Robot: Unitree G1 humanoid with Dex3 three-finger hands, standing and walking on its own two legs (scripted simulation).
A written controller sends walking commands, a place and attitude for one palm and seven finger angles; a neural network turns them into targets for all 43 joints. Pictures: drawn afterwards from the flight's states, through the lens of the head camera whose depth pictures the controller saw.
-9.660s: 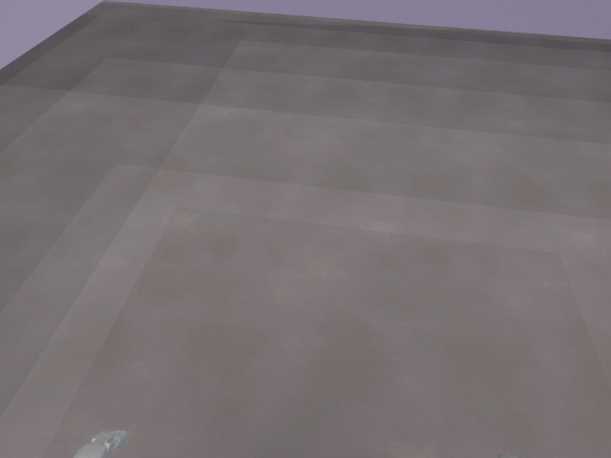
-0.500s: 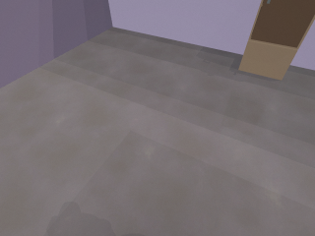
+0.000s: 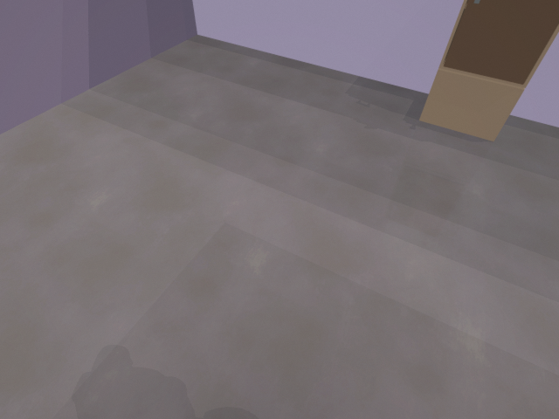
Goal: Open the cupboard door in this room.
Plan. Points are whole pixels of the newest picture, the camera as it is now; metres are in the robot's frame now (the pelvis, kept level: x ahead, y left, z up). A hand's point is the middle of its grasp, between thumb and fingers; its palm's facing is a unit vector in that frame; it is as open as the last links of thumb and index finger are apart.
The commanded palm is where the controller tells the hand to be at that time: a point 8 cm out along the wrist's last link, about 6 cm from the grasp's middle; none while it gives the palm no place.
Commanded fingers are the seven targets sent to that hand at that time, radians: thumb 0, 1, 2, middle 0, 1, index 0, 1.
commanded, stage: turn or walk to find it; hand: left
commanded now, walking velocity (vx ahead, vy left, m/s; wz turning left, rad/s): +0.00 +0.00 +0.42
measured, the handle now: out of the picture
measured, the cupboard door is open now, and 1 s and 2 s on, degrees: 0 0 0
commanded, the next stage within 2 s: none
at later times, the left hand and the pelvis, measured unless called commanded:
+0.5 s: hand out of the picture +0.02 +0.21 -0.18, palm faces +0.18 -0.95 -0.25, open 7.4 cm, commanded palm none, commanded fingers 0.00 0.90 0.90 -0.20 -0.30 -0.20 -0.30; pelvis +0.00 +0.01 -0.01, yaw +9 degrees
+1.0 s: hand out of the picture -0.03 +0.13 -0.16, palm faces +0.41 -0.87 -0.27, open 7.4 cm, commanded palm none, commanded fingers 0.00 0.90 0.90 -0.20 -0.30 -0.20 -0.30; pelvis +0.00 -0.06 +0.00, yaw +24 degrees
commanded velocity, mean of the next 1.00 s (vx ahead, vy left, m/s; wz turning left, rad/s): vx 0.00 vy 0.00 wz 0.42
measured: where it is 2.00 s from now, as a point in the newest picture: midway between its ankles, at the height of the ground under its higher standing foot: outside the picture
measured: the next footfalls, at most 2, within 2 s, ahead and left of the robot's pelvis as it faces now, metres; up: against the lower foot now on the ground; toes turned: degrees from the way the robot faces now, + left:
right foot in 0.68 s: +0.03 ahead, -0.14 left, +0.00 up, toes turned +13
left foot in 1.18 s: -0.03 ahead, +0.08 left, +0.00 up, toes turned +33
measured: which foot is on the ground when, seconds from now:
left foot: down 0.00-0.68, up 0.70-1.00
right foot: down 0.00-0.36, up 0.38-0.66, down 0.68-1.00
